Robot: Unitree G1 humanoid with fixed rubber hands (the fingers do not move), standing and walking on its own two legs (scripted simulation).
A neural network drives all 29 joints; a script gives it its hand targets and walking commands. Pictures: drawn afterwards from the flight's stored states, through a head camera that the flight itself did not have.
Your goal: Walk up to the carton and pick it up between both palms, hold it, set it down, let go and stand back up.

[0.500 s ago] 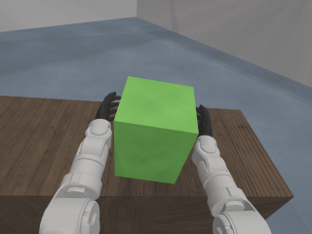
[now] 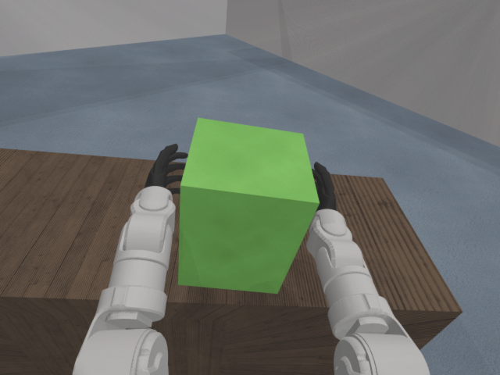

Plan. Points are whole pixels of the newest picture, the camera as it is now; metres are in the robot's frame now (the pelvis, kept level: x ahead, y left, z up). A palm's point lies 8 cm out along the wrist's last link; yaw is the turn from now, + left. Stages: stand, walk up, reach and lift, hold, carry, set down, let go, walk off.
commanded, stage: reach and lift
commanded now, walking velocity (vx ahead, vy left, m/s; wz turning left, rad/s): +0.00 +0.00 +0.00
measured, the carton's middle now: (239, 210) +0.39 +0.02 +0.11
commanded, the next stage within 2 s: hold in 1.14 s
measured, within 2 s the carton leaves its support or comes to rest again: neither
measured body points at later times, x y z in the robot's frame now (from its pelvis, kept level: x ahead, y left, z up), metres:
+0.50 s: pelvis +0.01 +0.00 +0.00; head -0.03 +0.03 +0.44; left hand +0.39 +0.15 +0.17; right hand +0.39 -0.12 +0.16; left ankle +0.06 +0.10 -0.75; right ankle +0.01 -0.10 -0.75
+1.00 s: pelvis +0.00 +0.01 +0.00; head -0.04 +0.04 +0.45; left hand +0.39 +0.15 +0.19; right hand +0.39 -0.12 +0.18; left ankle +0.06 +0.10 -0.75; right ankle +0.01 -0.10 -0.75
